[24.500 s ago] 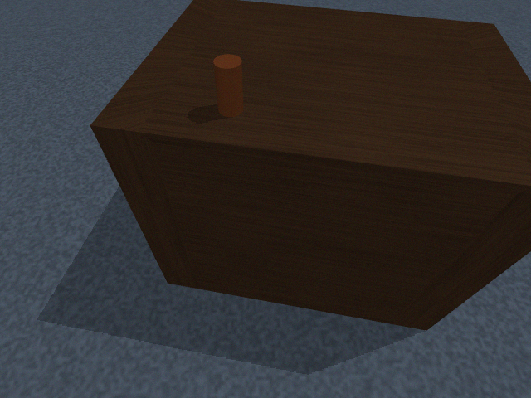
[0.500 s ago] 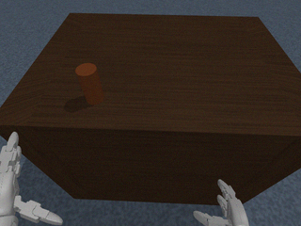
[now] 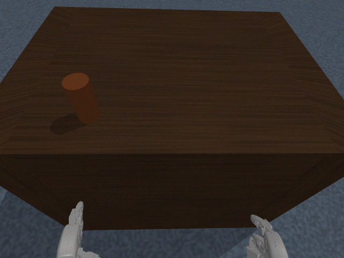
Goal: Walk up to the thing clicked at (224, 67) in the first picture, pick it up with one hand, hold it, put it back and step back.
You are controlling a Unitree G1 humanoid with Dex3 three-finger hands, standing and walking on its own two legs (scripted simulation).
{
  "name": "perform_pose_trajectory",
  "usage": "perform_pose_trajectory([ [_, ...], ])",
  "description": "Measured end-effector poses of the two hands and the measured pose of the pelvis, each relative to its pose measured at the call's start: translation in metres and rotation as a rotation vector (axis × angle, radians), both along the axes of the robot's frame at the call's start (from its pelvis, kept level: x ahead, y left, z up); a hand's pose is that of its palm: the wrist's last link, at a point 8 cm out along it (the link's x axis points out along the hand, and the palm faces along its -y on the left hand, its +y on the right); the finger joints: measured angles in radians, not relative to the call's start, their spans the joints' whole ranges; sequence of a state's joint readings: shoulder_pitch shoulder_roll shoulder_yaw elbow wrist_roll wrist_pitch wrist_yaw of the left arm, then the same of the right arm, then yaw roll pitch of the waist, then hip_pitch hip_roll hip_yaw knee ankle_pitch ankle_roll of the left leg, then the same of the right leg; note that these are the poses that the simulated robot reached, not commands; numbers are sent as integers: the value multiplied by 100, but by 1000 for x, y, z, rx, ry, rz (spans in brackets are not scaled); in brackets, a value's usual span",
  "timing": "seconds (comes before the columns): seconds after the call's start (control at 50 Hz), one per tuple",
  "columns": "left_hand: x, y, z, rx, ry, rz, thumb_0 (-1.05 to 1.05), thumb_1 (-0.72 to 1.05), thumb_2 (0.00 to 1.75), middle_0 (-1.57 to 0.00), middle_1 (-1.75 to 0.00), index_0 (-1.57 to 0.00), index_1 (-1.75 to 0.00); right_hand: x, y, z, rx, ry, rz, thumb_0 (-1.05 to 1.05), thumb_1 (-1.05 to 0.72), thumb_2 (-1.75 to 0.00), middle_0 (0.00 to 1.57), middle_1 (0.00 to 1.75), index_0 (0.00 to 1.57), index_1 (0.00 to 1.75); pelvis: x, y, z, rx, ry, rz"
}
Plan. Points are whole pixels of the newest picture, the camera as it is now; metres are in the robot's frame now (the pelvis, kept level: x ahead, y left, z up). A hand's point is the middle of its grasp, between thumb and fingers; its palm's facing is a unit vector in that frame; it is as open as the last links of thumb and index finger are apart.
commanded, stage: home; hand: left
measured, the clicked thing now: (83, 99) +0.45 +0.22 +0.10
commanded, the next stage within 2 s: none
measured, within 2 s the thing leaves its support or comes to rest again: neither
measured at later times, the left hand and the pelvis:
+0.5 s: hand out of the picture +0.12 +0.24 -0.13, palm faces -0.02 -0.93 -0.36, open 17.7 cm; pelvis -0.01 +0.01 +0.00, yaw +0 degrees
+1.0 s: hand out of the picture -0.01 +0.26 -0.14, palm faces -0.05 -0.93 -0.36, open 17.6 cm; pelvis -0.04 +0.00 +0.01, yaw +1 degrees
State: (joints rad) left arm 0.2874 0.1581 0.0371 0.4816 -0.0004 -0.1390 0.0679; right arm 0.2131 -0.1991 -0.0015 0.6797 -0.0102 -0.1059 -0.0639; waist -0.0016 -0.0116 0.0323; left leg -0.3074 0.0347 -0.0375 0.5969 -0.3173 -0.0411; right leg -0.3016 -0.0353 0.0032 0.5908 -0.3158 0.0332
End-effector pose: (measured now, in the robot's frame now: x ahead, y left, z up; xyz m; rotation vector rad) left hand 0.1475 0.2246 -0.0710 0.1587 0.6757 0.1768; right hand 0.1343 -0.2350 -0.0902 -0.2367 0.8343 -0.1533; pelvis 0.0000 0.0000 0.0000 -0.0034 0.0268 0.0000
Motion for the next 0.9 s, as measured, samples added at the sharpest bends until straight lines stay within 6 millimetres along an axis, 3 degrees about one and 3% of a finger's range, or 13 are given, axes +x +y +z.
perform_pose_trajectory([
  [0.18, 15, 3, 6, 40, -4, -22, -1, -59, 1, -5, -4, -5, -4, -8, -6, -8, 7, 41, -39, 1, -90, -90, 21, 30, 21, 30, 3, 4, 0, 2, 3, -10],
  [0.34, 10, 2, -4, 40, 44, -64, -1, -59, 1, -5, -4, -5, -4, -3, -5, -5, -4, 46, 0, 1, -90, -90, 21, 30, 21, 30, 1, 5, -1, 0, -4, -8],
  [0.46, -25, 46, -21, 123, 231, -77, -1, -59, 1, -5, -4, -5, -4, -15, -26, -7, -37, 102, 14, 1, -90, -90, 21, 30, 21, 30, -3, 7, -3, 5, -36, 0],
  [0.6, -79, 86, -23, 185, 392, -14, -1, -58, 2, -5, -5, -5, -4, -50, -48, -10, -74, 218, -7, 1, -90, -90, 21, 30, 21, 30, -14, 7, 2, 8, -65, 5],
  [0.76, -129, 90, -26, 179, 530, 12, 0, -58, 2, -5, -5, -5, -4, -90, -53, -17, -64, 339, -13, 1, -90, -90, 21, 30, 21, 30, -30, 5, 9, 9, -84, 11],
  [0.9, -154, 82, -30, 155, 595, 14, 0, -58, 2, -5, -5, -5, -4, -115, -55, -21, -46, 402, -20, 1, -90, -90, 21, 30, 21, 30, -39, 1, 12, 8, -87, 11],
])
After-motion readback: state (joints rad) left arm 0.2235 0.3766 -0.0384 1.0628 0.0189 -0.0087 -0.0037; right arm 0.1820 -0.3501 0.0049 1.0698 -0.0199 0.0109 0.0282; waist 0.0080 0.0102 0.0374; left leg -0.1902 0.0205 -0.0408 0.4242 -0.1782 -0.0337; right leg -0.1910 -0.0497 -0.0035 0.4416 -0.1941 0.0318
